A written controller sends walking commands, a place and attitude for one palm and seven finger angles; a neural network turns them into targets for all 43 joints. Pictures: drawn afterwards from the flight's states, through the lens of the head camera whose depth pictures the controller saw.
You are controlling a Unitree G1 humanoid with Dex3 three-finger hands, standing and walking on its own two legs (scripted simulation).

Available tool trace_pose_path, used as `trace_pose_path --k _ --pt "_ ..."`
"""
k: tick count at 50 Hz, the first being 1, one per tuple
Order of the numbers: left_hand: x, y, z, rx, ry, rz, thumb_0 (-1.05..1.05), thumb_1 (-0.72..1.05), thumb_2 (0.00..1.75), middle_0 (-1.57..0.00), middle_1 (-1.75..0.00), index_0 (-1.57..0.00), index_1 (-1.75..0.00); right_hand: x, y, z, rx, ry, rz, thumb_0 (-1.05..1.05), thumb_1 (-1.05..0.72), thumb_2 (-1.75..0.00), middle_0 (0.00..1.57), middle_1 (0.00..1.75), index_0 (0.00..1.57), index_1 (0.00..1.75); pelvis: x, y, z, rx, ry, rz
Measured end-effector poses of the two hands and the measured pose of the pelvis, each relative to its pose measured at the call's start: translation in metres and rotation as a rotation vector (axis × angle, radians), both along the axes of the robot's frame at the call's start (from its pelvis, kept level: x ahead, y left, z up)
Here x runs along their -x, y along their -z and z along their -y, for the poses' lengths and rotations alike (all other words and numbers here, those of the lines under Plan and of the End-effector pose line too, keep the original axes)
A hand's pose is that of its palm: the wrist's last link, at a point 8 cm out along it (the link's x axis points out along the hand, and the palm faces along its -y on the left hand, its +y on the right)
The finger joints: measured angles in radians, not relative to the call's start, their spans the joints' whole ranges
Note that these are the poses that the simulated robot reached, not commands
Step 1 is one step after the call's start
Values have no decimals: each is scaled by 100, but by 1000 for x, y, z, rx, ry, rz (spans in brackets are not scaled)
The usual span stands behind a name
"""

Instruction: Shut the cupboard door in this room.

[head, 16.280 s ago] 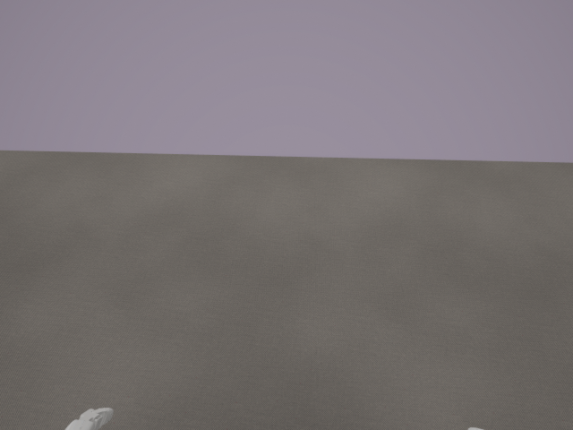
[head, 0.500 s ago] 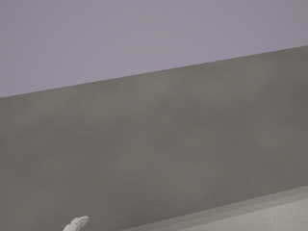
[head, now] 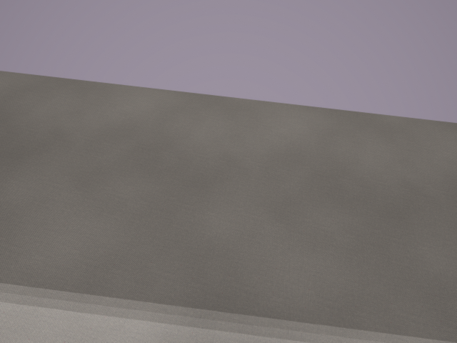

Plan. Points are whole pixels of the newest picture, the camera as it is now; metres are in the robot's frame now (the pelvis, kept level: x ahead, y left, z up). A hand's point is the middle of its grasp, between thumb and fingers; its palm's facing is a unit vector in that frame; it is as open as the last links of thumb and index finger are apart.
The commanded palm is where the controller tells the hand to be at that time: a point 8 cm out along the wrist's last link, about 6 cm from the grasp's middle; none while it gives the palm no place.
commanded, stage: turn or walk to find it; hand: left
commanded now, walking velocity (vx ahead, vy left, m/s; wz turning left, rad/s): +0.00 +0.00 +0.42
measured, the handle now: out of the picture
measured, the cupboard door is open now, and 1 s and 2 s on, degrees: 83 83 83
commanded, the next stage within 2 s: stand and wait in 0.46 s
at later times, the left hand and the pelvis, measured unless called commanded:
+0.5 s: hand out of the picture +0.05 +0.18 -0.13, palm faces +0.21 -0.94 -0.27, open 7.4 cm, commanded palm none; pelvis -0.01 -0.03 +0.01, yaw +12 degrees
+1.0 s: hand out of the picture -0.04 +0.19 -0.16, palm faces +0.14 -0.97 -0.21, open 7.4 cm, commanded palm none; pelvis -0.04 -0.01 +0.01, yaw +3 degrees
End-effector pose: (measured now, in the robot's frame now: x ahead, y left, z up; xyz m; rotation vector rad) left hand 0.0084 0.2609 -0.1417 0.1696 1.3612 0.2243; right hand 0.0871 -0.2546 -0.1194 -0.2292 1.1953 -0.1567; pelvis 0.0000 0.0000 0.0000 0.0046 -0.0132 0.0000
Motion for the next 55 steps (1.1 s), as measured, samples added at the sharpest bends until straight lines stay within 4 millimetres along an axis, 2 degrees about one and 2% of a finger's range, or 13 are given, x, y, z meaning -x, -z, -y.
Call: trace_pose_path --k 4,11,16,21,26,31,35,39,43,48,52,55 --pt "8 -5 -14 2 -32 -19 0 90 90 -20 -30 -20 -30 -12 -12 -20 1 -40 34 0 -91 -90 19 30 20 30 2 -8 -8 13 -23 2" --pt "-11 -20 -16 -4 -52 79 0 91 90 -20 -30 -20 -30 -14 -13 -35 -28 -81 27 0 -91 -90 20 30 20 30 4 -16 -11 15 -77 -4" --pt "-31 -27 -2 -18 -49 149 0 90 90 -20 -30 -20 -30 -2 -2 -27 -53 -81 -13 0 -90 -90 20 30 21 30 7 -14 0 5 -119 -8" --pt "-41 -32 21 -51 -51 224 0 90 90 -20 -30 -20 -30 11 21 -4 -81 -83 -70 0 -90 -90 20 30 21 30 10 -5 20 -10 -166 -17" --pt "-18 -41 39 -55 -103 223 0 90 90 -20 -30 -20 -30 15 23 12 -74 -116 -130 0 -91 -90 20 30 20 30 14 -10 29 -19 -224 -4" --pt "16 -38 51 -34 -144 145 0 90 90 -20 -30 -20 -30 14 17 15 -60 -142 -144 0 -91 -90 19 30 20 30 14 -15 31 -27 -232 -6" --pt "48 -27 54 3 -167 58 0 91 90 -20 -30 -20 -30 12 13 5 -46 -151 -134 0 -91 -90 19 30 20 30 15 -15 26 -17 -204 -16" --pt "77 -10 47 50 -192 -32 0 91 90 -20 -30 -20 -30 10 11 -11 -23 -147 -92 0 -91 -90 19 30 20 30 21 -8 14 14 -173 -21" --pt "89 -3 38 76 -181 -95 0 91 90 -20 -30 -20 -30 17 3 -26 -19 -121 -59 0 -91 -90 19 30 20 30 28 -10 9 1 -125 -8" --pt "71 -7 26 58 -130 -74 0 91 90 -20 -30 -20 -30 31 3 -23 -26 -68 -46 0 -92 -90 20 30 20 30 35 -11 10 9 -78 -1" --pt "38 -13 25 24 -54 -14 0 91 90 -20 -30 -20 -30 45 10 -7 -42 -11 -46 0 -92 -90 20 30 21 30 38 -8 17 5 -32 2" --pt "9 -15 29 -13 15 51 0 91 90 -20 -30 -20 -30 58 24 12 -58 39 -49 0 -91 -90 20 30 21 30 38 0 29 -7 4 4"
